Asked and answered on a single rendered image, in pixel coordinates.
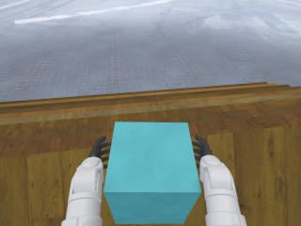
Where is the left robot forearm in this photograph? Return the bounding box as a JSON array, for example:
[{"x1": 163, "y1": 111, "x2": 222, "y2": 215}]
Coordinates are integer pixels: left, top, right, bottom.
[{"x1": 61, "y1": 156, "x2": 104, "y2": 226}]

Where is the robot right hand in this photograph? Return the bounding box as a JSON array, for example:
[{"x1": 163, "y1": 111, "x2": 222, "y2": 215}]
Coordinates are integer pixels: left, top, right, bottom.
[{"x1": 191, "y1": 135, "x2": 213, "y2": 168}]

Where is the right robot forearm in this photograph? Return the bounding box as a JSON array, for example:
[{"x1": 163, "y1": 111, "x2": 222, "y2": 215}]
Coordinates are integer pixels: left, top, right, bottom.
[{"x1": 199, "y1": 154, "x2": 247, "y2": 226}]

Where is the robot left hand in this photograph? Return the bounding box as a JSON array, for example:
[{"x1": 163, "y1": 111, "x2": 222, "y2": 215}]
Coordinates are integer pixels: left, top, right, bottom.
[{"x1": 88, "y1": 136, "x2": 112, "y2": 169}]

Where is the carton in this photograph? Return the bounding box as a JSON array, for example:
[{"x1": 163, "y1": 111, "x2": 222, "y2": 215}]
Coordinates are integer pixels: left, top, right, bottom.
[{"x1": 103, "y1": 121, "x2": 201, "y2": 224}]

